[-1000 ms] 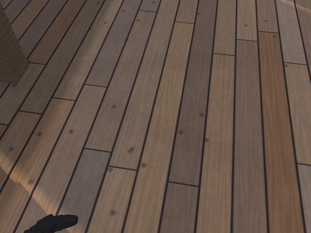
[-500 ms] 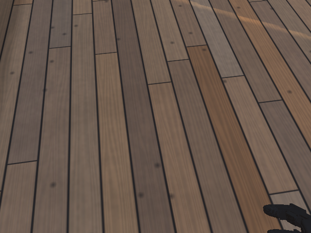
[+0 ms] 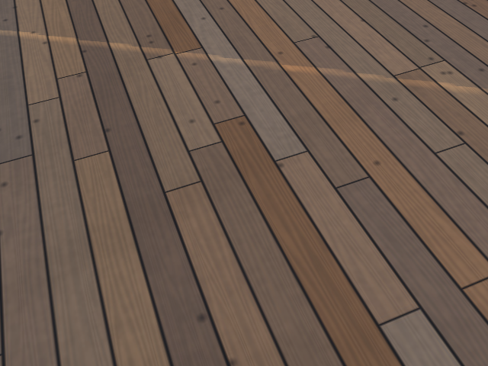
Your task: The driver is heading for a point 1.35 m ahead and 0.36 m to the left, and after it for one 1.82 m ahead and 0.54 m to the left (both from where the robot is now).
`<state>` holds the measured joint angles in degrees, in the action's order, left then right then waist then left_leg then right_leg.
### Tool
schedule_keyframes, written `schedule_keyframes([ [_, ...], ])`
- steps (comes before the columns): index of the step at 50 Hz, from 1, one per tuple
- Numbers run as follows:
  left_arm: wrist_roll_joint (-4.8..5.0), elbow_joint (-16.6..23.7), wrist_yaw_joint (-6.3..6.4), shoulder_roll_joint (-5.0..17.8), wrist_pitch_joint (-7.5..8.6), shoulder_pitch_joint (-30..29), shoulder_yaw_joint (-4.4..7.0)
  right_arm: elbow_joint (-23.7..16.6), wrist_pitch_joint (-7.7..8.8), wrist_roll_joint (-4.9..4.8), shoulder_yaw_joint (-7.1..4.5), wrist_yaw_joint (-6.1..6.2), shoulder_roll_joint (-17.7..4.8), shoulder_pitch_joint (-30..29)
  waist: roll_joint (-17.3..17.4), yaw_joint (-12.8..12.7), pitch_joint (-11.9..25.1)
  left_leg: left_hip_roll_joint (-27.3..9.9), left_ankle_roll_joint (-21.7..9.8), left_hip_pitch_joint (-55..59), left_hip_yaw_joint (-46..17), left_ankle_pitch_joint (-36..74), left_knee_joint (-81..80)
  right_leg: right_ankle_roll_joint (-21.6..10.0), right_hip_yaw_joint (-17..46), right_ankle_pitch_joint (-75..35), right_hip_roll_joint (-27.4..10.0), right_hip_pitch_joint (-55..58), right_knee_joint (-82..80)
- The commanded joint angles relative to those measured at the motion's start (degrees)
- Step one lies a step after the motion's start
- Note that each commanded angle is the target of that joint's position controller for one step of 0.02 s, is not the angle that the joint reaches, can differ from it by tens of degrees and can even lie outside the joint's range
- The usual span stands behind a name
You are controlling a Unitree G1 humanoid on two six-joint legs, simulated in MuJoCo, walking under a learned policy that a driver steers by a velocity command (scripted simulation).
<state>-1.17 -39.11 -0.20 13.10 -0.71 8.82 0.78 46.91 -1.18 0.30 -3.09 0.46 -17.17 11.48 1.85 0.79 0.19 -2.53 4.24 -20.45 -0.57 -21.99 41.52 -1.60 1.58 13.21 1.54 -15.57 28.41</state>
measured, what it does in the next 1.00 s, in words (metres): steps on the spot: left foot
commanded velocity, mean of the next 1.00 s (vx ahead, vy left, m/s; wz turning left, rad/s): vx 0.05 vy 0.00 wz -0.02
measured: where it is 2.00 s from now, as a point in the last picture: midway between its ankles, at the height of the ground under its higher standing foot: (256, 290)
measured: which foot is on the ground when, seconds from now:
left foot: up 0.00-0.04, down 0.06-1.00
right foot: down 0.00-1.00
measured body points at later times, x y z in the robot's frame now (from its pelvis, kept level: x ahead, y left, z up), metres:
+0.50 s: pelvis +0.00 +0.02 +0.00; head +0.00 +0.02 +0.45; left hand +0.08 +0.29 -0.13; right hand +0.09 -0.23 -0.14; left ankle +0.00 +0.15 -0.74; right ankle +0.02 -0.11 -0.74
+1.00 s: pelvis +0.03 +0.02 +0.00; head +0.02 +0.01 +0.45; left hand +0.07 +0.28 -0.14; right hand +0.04 -0.24 -0.15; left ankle +0.00 +0.15 -0.74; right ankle +0.00 -0.10 -0.71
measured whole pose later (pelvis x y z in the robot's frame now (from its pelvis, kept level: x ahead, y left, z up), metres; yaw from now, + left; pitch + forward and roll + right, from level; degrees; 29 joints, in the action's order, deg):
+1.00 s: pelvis +0.03 +0.02 +0.00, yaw +0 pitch +0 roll +0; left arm 1.5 -59.3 1.1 12.3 2.5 15.0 2.9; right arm 59.4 2.4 -1.4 -2.3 1.8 -13.7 17.9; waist 1.5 0.8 1.5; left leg -1.3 -1.5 -10.5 -0.5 -17.4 26.9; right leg -2.3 -1.3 23.7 -0.7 -18.6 43.2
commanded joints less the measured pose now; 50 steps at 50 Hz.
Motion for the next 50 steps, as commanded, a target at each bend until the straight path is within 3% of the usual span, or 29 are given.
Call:
schedule_keyframes([
  [1,0.85,2.2,0.30,7.8,0.37,-1.9,2.15,-3.0,1.14,-0.22,-0.04,-0.26,-2.4,-0.6,-9.4,0.4,4.5,0.4,-0.4,5.5,0.8,8.8,-14.6,-9.0,10.5,-18.7,-11.6,4.9,-4.8],
  [2,1.01,1.3,0.33,7.2,0.58,-0.3,2.01,-2.8,1.25,0.41,0.04,-0.37,-3.1,-0.2,-8.3,0.5,4.9,-0.2,-1.3,9.8,-0.4,17.0,-19.3,-6.9,10.5,-15.5,-10.6,3.8,-4.7],
  [3,0.40,0.8,0.28,6.4,1.05,1.3,1.71,-2.9,1.24,1.11,-0.23,-0.17,-5.6,0.4,-5.4,-0.6,5.5,-3.6,-2.5,13.7,-3.8,25.8,-19.0,-4.3,9.4,-10.2,-8.5,1.8,-3.6],
  [4,-0.09,0.6,-0.08,6.9,1.57,4.0,2.04,-2.1,1.04,0.59,-1.25,0.06,-9.8,-0.3,1.2,-3.8,4.1,-4.1,-4.7,12.5,-3.2,24.2,-15.3,-2.3,6.1,-5.8,-5.0,0.1,-4.2],
  [5,-0.38,0.2,0.09,7.3,1.57,1.4,2.01,-1.6,1.07,0.17,-0.92,-0.23,-6.8,-0.7,2.4,-1.5,3.3,-2.9,-6.0,7.6,-3.0,15.2,-16.4,-0.4,3.5,-3.3,-3.3,2.8,-3.4],
  [6,-0.07,0.2,0.32,7.9,1.34,-0.6,2.31,-1.4,1.24,0.55,-0.25,-0.36,-4.7,-1.1,1.7,-0.7,1.8,-2.4,-5.7,5.7,-3.1,11.3,-17.8,0.1,3.1,-2.5,-3.2,3.2,-2.4],
  [9,0.13,-0.6,1.19,6.7,0.31,-0.5,2.42,-0.5,2.07,0.77,0.34,-0.01,-3.5,-1.9,2.0,-0.8,0.5,-1.8,-4.5,4.9,-2.7,10.3,-18.6,-0.1,3.1,-4.4,-3.4,2.9,-2.1],
  [24,0.62,-9.8,2.49,6.0,0.70,3.6,3.36,5.3,2.20,0.28,1.21,0.90,-2.3,-1.2,-1.9,-0.5,-0.8,-0.5,-5.2,5.2,-2.1,8.0,-19.5,1.5,2.2,-5.7,-3.3,4.2,-3.4],
  [42,1.02,-19.0,3.10,4.7,0.70,5.3,2.70,11.0,1.76,-0.07,1.49,1.57,-1.1,2.0,-1.7,-0.6,-1.9,0.9,-5.2,6.6,-0.9,11.2,-19.8,1.6,0.9,-6.5,-3.0,4.5,-4.5],
  [43,1.34,-20.1,3.17,4.5,0.58,7.2,2.76,12.0,1.54,-0.42,1.21,1.77,-1.6,4.0,-0.9,-0.6,0.6,1.9,-6.1,7.5,-0.2,-1.7,-19.9,1.1,-1.4,6.3,-1.0,4.8,-2.9],
  [44,1.94,-20.2,3.17,5.6,0.60,7.7,3.24,12.0,1.33,-1.16,0.48,1.92,-3.6,4.8,0.4,-0.4,-1.6,1.1,-7.9,5.7,-2.1,-17.2,-20.5,0.1,-2.1,21.2,0.0,0.8,-1.0],
  [45,2.09,-19.0,3.00,6.4,1.14,5.7,3.46,11.7,1.63,-1.54,-0.01,1.91,-4.9,6.2,1.4,0.6,-5.5,-2.1,-10.1,4.3,-7.0,-27.9,-23.0,-0.8,-1.1,28.4,-0.7,-5.9,0.7],
  [46,2.54,-16.8,2.61,4.8,2.39,1.8,3.01,11.4,2.55,-1.95,-0.49,1.80,-6.4,8.1,4.6,2.2,-8.2,-7.5,-12.8,6.4,-14.8,-31.5,-27.4,-0.7,-1.6,24.5,-1.3,-12.1,4.5],
  [47,2.96,-15.2,1.86,1.7,3.85,-1.0,2.24,11.2,3.60,-2.26,-1.30,1.73,-8.2,7.9,10.0,2.1,-8.8,-14.5,-15.9,7.8,-23.8,-29.2,-33.3,0.0,-4.6,11.1,-1.3,-13.7,12.0],
  [48,2.68,-14.8,1.18,2.7,4.83,-2.2,2.53,11.0,4.31,-2.11,-1.69,1.74,-8.2,7.6,9.9,2.1,-8.9,-18.4,-17.8,7.0,-28.2,-24.6,-35.8,-0.7,-2.3,8.3,-4.2,-14.8,17.6],
  [49,2.82,-14.3,0.68,3.4,5.58,-2.5,2.82,9.8,5.07,-1.55,-1.39,1.57,-6.6,6.2,8.2,1.2,-8.2,-19.2,-17.7,7.3,-28.5,-20.6,-36.1,-1.5,-0.7,10.7,-5.7,-16.3,21.7],
  [50,3.18,-14.3,0.39,2.9,6.11,-1.1,2.70,8.2,5.61,-1.74,-1.11,1.25,-5.5,3.4,7.0,-0.5,-7.2,-18.1,-16.4,7.5,-25.6,-17.4,-35.7,-2.5,-0.3,12.1,-6.9,-16.0,20.4],
])
Velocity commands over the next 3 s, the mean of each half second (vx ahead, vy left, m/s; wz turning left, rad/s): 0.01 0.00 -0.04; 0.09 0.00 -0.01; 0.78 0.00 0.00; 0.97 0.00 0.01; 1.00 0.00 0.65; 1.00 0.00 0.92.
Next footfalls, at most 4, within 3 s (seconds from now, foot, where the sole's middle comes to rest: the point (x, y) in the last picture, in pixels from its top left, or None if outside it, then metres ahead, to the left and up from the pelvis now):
0.06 left None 0.04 0.15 -0.77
1.56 left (213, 356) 0.55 0.14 -0.77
2.06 right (285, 213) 1.04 -0.09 -0.77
2.56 left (202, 145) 1.40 0.21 -0.77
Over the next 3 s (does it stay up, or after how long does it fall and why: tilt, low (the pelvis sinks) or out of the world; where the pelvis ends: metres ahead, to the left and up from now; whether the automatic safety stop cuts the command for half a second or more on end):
stays up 1.58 0.26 -0.03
